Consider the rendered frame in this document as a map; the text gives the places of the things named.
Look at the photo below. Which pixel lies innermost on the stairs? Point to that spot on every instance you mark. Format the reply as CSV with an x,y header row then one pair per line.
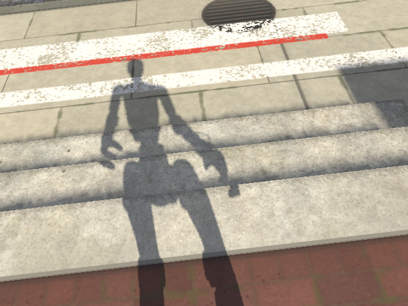
x,y
205,154

